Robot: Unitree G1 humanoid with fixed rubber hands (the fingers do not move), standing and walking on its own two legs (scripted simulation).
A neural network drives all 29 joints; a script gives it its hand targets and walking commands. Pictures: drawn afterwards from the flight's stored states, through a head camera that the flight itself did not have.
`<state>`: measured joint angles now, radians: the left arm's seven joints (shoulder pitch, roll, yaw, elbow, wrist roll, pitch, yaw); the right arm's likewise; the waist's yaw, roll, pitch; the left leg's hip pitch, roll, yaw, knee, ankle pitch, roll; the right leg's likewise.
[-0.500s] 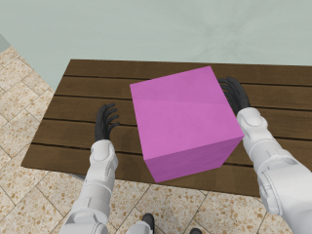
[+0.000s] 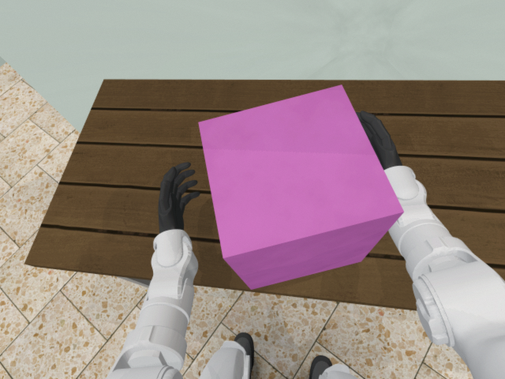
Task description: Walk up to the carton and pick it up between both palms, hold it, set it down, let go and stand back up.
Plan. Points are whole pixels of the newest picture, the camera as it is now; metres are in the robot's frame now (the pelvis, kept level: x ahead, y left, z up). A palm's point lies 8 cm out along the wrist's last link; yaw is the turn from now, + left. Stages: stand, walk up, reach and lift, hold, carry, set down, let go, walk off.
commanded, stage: reach and lift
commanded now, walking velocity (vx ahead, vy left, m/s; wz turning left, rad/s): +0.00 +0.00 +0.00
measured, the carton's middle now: (290, 201) +0.39 +0.03 -0.02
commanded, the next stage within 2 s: none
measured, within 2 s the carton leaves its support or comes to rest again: neither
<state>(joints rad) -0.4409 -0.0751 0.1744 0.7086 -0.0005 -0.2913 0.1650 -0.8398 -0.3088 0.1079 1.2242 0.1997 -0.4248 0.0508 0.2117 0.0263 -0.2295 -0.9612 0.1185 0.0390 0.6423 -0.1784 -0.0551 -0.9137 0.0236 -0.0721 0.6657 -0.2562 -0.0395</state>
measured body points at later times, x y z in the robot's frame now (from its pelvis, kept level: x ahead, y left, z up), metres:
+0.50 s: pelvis +0.00 -0.01 +0.00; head +0.12 -0.02 +0.44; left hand +0.35 +0.19 -0.01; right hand +0.46 -0.10 +0.01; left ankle +0.04 +0.16 -0.70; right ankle +0.01 -0.09 -0.70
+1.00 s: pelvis +0.03 -0.01 +0.02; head +0.15 -0.03 +0.45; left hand +0.35 +0.18 -0.01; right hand +0.46 -0.10 +0.00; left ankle +0.04 +0.16 -0.70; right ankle +0.01 -0.09 -0.70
